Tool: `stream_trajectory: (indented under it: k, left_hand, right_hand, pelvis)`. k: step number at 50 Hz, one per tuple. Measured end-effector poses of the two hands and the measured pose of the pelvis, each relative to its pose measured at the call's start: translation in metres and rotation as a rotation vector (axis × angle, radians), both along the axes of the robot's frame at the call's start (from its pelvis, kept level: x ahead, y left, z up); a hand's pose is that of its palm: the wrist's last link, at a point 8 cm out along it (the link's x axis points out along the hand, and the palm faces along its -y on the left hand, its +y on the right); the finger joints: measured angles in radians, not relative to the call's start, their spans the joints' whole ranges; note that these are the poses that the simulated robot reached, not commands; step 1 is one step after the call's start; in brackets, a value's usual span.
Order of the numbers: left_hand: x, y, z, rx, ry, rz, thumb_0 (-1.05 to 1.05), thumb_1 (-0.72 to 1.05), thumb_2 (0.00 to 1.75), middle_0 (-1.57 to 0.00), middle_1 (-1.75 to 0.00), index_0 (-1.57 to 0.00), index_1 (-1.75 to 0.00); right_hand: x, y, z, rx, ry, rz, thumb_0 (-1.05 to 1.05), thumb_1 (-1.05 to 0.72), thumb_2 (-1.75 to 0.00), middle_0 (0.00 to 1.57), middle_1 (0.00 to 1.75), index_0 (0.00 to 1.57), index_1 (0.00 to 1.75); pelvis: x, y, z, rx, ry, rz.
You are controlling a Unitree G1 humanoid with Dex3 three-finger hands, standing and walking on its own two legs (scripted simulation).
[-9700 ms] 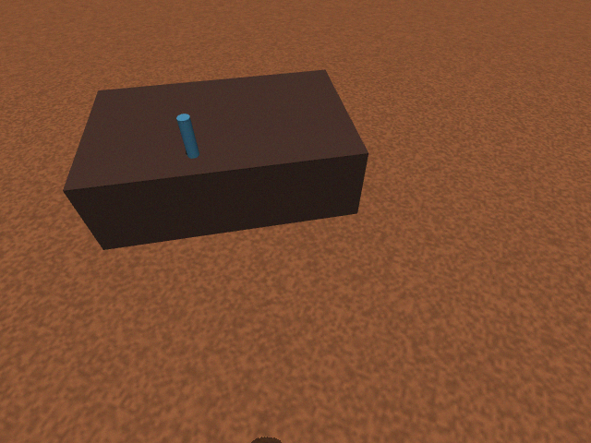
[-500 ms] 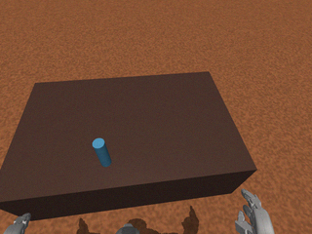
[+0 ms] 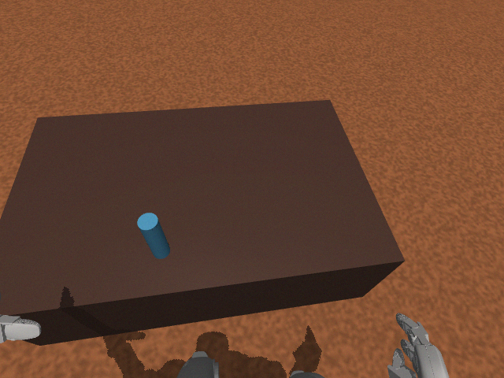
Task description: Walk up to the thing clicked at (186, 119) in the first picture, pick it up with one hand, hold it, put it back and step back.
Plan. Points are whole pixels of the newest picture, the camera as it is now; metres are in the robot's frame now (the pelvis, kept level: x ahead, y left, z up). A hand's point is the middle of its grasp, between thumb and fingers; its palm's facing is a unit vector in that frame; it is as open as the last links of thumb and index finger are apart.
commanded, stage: go down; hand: left
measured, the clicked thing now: (155, 237) +0.49 +0.23 -0.27
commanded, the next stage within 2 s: none
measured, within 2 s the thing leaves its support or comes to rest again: neither
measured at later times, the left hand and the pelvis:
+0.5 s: hand out of the picture +0.29 +0.39 +0.00, palm faces +0.24 -0.95 -0.18, open 17.2 cm; pelvis -0.01 +0.00 +0.00, yaw +0 degrees
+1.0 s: hand out of the picture +0.33 +0.40 +0.01, palm faces +0.23 -0.96 -0.13, open 17.2 cm; pelvis -0.01 +0.01 -0.01, yaw -1 degrees
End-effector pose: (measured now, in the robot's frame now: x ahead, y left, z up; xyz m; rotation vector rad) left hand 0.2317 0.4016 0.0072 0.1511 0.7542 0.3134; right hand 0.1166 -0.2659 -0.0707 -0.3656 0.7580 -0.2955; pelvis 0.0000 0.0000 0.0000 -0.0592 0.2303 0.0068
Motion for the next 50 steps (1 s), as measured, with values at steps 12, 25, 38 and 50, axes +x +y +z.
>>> stream_trajectory:
  k: [12, 25, 38, 50]
  left_hand:
    - [0.010, 0.012, -0.008, -0.038, -0.071, -0.066, -0.01, -0.54, 0.07, -0.06, -0.01, -0.03, -0.03]
    - [0.029, 0.031, 0.010, -0.013, -0.220, -0.038, -0.01, -0.45, 0.08, -0.05, -0.01, -0.03, -0.02]
    - [0.060, 0.036, 0.013, -0.044, -0.273, -0.060, -0.01, -0.45, 0.06, -0.05, -0.01, -0.04, -0.02]
    - [0.070, 0.047, 0.018, -0.043, -0.322, -0.057, -0.01, -0.45, 0.07, -0.05, -0.01, -0.03, -0.03]
  right_hand:
    - [-0.031, -0.008, -0.009, -0.022, 0.145, -0.032, 0.01, -0.89, -0.90, 0.20, 0.30, 0.20, 0.30]
    - [-0.021, 0.000, -0.008, -0.037, 0.142, 0.028, 0.01, -0.88, -0.90, 0.21, 0.30, 0.20, 0.30]
    - [-0.045, -0.006, -0.012, -0.050, 0.218, 0.012, 0.00, -0.88, -0.90, 0.21, 0.30, 0.20, 0.30]
    - [-0.057, -0.004, -0.014, -0.060, 0.287, -0.008, 0.01, -0.89, -0.90, 0.21, 0.30, 0.20, 0.30]
  pelvis:
    - [0.005, 0.007, -0.001, 0.003, 0.027, -0.020]
    - [-0.008, 0.004, -0.003, -0.002, 0.026, -0.003]
    - [-0.011, 0.007, -0.006, -0.008, 0.063, -0.021]
    - [-0.007, 0.009, -0.008, -0.015, 0.077, -0.020]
